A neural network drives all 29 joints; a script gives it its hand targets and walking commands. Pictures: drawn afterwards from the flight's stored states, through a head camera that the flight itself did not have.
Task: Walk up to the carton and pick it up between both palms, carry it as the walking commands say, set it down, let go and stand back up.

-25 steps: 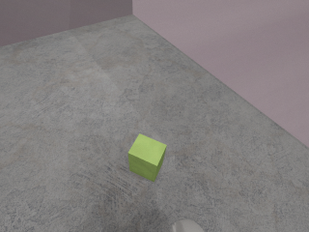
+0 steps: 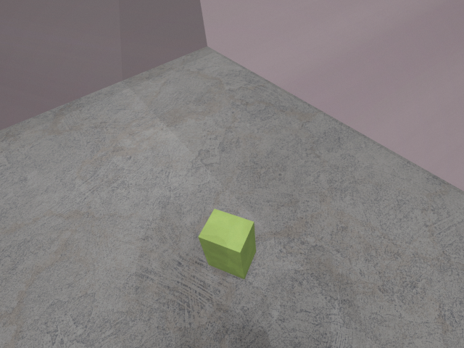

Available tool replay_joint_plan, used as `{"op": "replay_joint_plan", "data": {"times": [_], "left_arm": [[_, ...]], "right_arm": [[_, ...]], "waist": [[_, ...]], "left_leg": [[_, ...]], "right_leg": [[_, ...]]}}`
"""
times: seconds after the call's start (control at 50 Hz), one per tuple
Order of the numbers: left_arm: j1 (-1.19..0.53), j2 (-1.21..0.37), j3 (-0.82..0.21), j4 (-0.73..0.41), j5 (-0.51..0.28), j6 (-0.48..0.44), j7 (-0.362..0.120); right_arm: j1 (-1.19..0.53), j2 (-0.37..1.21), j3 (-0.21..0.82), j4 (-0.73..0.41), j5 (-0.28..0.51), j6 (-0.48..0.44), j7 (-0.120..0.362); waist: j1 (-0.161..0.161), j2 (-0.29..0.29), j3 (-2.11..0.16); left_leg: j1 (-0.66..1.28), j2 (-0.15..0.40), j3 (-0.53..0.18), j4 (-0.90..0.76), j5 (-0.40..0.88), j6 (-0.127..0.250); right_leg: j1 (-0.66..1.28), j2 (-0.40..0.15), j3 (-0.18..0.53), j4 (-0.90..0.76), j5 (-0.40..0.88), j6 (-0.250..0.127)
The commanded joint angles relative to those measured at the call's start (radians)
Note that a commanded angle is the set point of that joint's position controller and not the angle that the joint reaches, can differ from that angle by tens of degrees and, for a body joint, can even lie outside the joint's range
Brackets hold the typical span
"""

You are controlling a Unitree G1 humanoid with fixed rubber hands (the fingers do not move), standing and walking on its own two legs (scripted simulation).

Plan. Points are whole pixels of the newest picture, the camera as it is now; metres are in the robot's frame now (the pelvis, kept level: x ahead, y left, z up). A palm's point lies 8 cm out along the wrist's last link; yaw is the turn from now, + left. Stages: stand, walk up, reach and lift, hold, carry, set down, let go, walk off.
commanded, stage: walk up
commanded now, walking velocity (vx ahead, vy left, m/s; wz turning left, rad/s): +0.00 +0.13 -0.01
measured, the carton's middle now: (229, 244) +0.65 +0.10 -0.65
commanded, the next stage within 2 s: none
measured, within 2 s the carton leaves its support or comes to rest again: neither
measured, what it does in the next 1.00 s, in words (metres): steps on the spot: left foot, then right foot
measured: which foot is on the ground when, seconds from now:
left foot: up 0.00-0.14, down 0.16-0.48, up 0.50-0.72, down 0.74-1.00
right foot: down 0.00-0.16, up 0.18-0.46, down 0.48-1.00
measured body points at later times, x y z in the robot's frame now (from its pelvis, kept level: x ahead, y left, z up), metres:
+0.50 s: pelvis +0.01 +0.04 -0.01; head +0.01 +0.03 +0.44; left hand +0.03 +0.28 -0.16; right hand -0.01 -0.20 -0.17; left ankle -0.03 +0.16 -0.75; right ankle -0.02 -0.06 -0.75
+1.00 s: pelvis +0.06 +0.07 -0.01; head +0.07 +0.08 +0.44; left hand +0.03 +0.29 -0.17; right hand +0.08 -0.15 -0.16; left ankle +0.09 +0.18 -0.75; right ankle -0.02 -0.06 -0.75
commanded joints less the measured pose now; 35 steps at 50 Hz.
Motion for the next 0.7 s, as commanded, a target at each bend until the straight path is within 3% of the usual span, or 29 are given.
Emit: {"op": "replay_joint_plan", "data": {"times": [0.0, 0.06, 0.08, 0.1, 0.12, 0.14, 0.16, 0.18, 0.2, 0.24, 0.3, 0.32, 0.34, 0.36, 0.4, 0.42, 0.44, 0.46, 0.48, 0.5, 0.52, 0.54, 0.56, 0.6, 0.62, 0.64, 0.66, 0.68], "left_arm": [[0.046, 0.181, 0.035, -0.009, 0.008, -0.002, 0.002], [0.02, 0.21, 0.043, -0.001, 0.018, 0.003, -0.014], [0.014, 0.211, 0.045, 0.003, 0.016, 0.007, -0.02], [0.006, 0.196, 0.04, 0.014, 0.007, 0.013, -0.028], [0.042, 0.157, 0.034, 0.042, -0.005, 0.02, -0.034], [0.077, 0.085, 0.019, 0.043, -0.005, 0.023, -0.038], [0.077, 0.031, 0.0, 0.017, -0.004, 0.026, -0.04], [0.032, 0.084, 0.012, 0.033, -0.007, 0.04, -0.036], [0.024, 0.09, 0.012, 0.047, -0.009, 0.045, -0.043], [0.074, 0.079, 0.005, 0.084, -0.01, 0.038, -0.05], [0.073, 0.069, -0.001, 0.089, -0.012, 0.023, -0.042], [0.066, 0.085, 0.003, 0.074, 0.001, 0.013, -0.041], [0.016, 0.094, 0.007, 0.051, 0.013, 0.006, -0.047], [-0.035, 0.077, 0.004, 0.032, 0.016, -0.001, -0.053], [-0.014, 0.022, -0.006, 0.035, 0.002, -0.023, -0.055], [0.057, 0.006, -0.009, 0.056, -0.007, -0.036, -0.05], [0.142, 0.03, -0.002, 0.083, -0.008, -0.044, -0.041], [0.203, 0.096, 0.015, 0.092, 0.008, -0.052, -0.025], [0.274, 0.198, 0.048, 0.09, 0.016, -0.05, -0.011], [0.305, 0.211, 0.051, 0.117, 0.016, -0.037, -0.003], [0.297, 0.112, 0.023, 0.13, 0.013, -0.042, -0.013], [0.253, 0.082, 0.013, 0.135, 0.012, -0.043, -0.019], [0.179, 0.068, 0.002, 0.122, 0.011, -0.04, -0.02], [0.108, 0.035, -0.018, 0.131, -0.003, -0.044, -0.011], [0.088, 0.022, -0.032, 0.13, -0.006, -0.043, -0.007], [0.118, 0.052, -0.026, 0.146, 0.001, -0.045, -0.012], [0.14, 0.072, -0.022, 0.155, 0.0, -0.045, -0.016], [0.143, 0.081, -0.018, 0.158, -0.006, -0.042, -0.018]], "right_arm": [[0.008, -0.001, 0.009, -0.048, 0.008, -0.01, -0.005], [0.007, 0.01, 0.028, -0.045, 0.015, -0.024, -0.015], [0.033, 0.009, 0.032, -0.032, 0.018, -0.032, -0.019], [0.088, 0.02, 0.039, -0.007, 0.02, -0.044, -0.024], [0.11, 0.003, 0.044, -0.003, 0.011, -0.064, -0.026], [0.134, -0.063, 0.04, -0.004, -0.004, -0.083, -0.026], [0.066, -0.152, 0.035, -0.019, 0.005, -0.086, -0.025], [0.029, -0.087, 0.051, -0.007, 0.003, -0.09, -0.019], [-0.025, -0.041, 0.069, -0.008, 0.002, -0.097, -0.021], [-0.063, -0.035, 0.079, -0.01, 0.006, -0.11, -0.027], [-0.032, -0.024, 0.083, 0.009, -0.003, -0.121, -0.034], [0.057, -0.091, 0.048, 0.036, -0.003, -0.116, -0.031], [0.126, -0.105, 0.039, 0.062, -0.002, -0.108, -0.031], [0.153, -0.079, 0.044, 0.082, 0.0, -0.1, -0.034], [0.131, -0.044, 0.047, 0.094, -0.003, -0.096, -0.039], [0.096, -0.033, 0.046, 0.092, 0.003, -0.092, -0.042], [0.061, -0.025, 0.046, 0.087, 0.014, -0.089, -0.045], [0.047, 0.006, 0.056, 0.08, 0.017, -0.094, -0.042], [0.048, 0.047, 0.064, 0.039, 0.011, -0.096, -0.035], [-0.011, 0.002, 0.052, 0.015, 0.006, -0.089, -0.041], [-0.012, 0.01, 0.059, 0.03, 0.001, -0.086, -0.032], [-0.008, 0.011, 0.056, 0.036, -0.002, -0.087, -0.021], [-0.016, 0.015, 0.054, 0.031, 0.0, -0.086, -0.01], [-0.01, 0.069, 0.073, 0.025, 0.006, -0.089, 0.01], [0.0, 0.066, 0.072, 0.034, 0.024, -0.086, 0.0], [0.036, 0.048, 0.067, 0.052, 0.028, -0.087, -0.012], [0.067, 0.049, 0.065, 0.06, 0.025, -0.088, -0.021], [0.086, 0.049, 0.065, 0.064, 0.023, -0.09, -0.028]], "waist": [[0.025, -0.273, -0.031], [0.037, -0.295, -0.037], [0.029, -0.292, -0.048], [0.0, -0.263, -0.063], [-0.018, -0.197, -0.055], [-0.016, 0.01, -0.053], [0.009, 0.251, -0.002], [-0.006, 0.187, 0.055], [0.023, 0.143, 0.102], [0.035, 0.156, 0.092], [0.012, 0.143, 0.037], [-0.028, 0.204, -0.007], [-0.06, 0.238, 0.024], [-0.069, 0.213, 0.081], [-0.025, 0.14, 0.122], [0.026, 0.118, 0.106], [0.074, 0.085, 0.073], [0.102, -0.028, 0.051], [0.104, -0.227, 0.006], [0.115, -0.27, 0.022], [0.096, -0.221, 0.008], [0.074, -0.242, 0.032], [0.042, -0.25, 0.068], [-0.02, -0.27, 0.108], [-0.031, -0.23, 0.118], [-0.023, -0.218, 0.058], [-0.024, -0.215, 0.009], [-0.032, -0.198, -0.017]], "left_leg": [[-0.04, 0.019, -0.002, -0.117, -0.04, -0.013], [0.101, 0.011, 0.037, -0.329, -0.075, 0.026], [0.161, 0.005, 0.05, -0.427, -0.044, 0.041], [0.281, -0.003, 0.068, -0.599, 0.068, 0.06], [0.389, 0.021, 0.044, -0.73, 0.162, 0.067], [0.438, 0.191, -0.146, -0.808, 0.046, 0.075], [0.25, 0.366, -0.335, -0.881, -0.05, 0.155], [0.114, 0.349, -0.323, -0.894, -0.178, 0.201], [0.084, 0.288, -0.261, -0.886, -0.133, 0.194], [0.127, 0.22, -0.157, -0.848, 0.013, 0.18], [0.236, 0.205, -0.113, -0.754, 0.273, 0.198], [0.322, 0.225, -0.173, -0.791, -0.047, 0.212], [0.33, 0.273, -0.254, -0.84, -0.274, 0.236], [0.312, 0.293, -0.286, -0.859, -0.291, 0.251], [0.277, 0.245, -0.213, -0.807, -0.118, 0.251], [0.205, 0.183, -0.126, -0.74, -0.05, 0.233], [0.083, 0.13, -0.056, -0.649, -0.006, 0.209], [-0.057, 0.077, 0.01, -0.494, 0.098, 0.158], [-0.216, 0.014, 0.077, -0.297, -0.077, 0.097], [-0.175, 0.068, 0.05, -0.191, -0.189, 0.086], [-0.146, 0.092, 0.027, -0.135, -0.148, 0.073], [-0.166, 0.092, 0.039, -0.086, -0.122, 0.07], [-0.146, 0.099, 0.034, -0.1, -0.065, 0.068], [0.004, 0.071, 0.083, -0.239, 0.028, 0.081], [0.067, 0.047, 0.079, -0.314, 0.052, 0.083], [0.09, 0.011, 0.111, -0.332, 0.083, 0.077], [0.127, 0.011, 0.113, -0.372, 0.113, 0.08], [0.193, 0.017, 0.118, -0.459, 0.201, 0.088]], "right_leg": [[0.101, -0.196, 0.192, -0.133, 0.112, -0.155], [0.039, -0.176, 0.186, -0.132, 0.021, -0.168], [0.026, -0.168, 0.185, -0.118, 0.024, -0.162], [-0.018, -0.136, 0.156, -0.086, -0.012, -0.139], [-0.096, -0.077, 0.11, -0.04, -0.107, -0.092], [-0.183, -0.006, 0.037, 0.103, -0.178, -0.037], [-0.191, 0.054, -0.011, 0.128, -0.283, 0.001], [-0.098, 0.032, 0.036, 0.211, -0.283, -0.004], [-0.081, 0.044, 0.039, 0.256, -0.217, -0.006], [-0.066, 0.045, 0.035, 0.273, -0.157, -0.004], [-0.032, 0.057, 0.009, 0.183, -0.183, 0.011], [-0.097, 0.091, -0.061, 0.237, -0.227, 0.001], [-0.17, 0.081, -0.063, 0.29, -0.268, -0.002], [-0.212, 0.063, -0.046, 0.289, -0.285, -0.006], [-0.147, 0.067, -0.056, 0.144, -0.276, -0.022], [0.001, 0.087, -0.087, 0.002, -0.192, -0.03], [0.202, 0.072, -0.078, -0.073, -0.061, -0.027], [0.366, -0.079, 0.09, -0.135, -0.01, -0.022], [0.443, -0.339, 0.375, -0.142, 0.231, -0.073], [0.282, -0.428, 0.396, -0.09, 0.498, -0.179], [0.278, -0.356, 0.32, -0.106, 0.421, -0.196], [0.254, -0.299, 0.276, -0.16, 0.169, -0.181], [0.194, -0.24, 0.217, -0.204, 0.043, -0.15], [0.06, -0.104, 0.027, -0.187, 0.207, -0.102], [0.064, -0.078, -0.036, -0.074, 0.649, -0.105], [0.11, -0.087, -0.048, -0.029, 0.794, -0.116], [0.133, -0.095, -0.046, -0.001, 0.791, -0.117], [0.119, -0.09, -0.049, 0.026, 0.705, -0.102]]}}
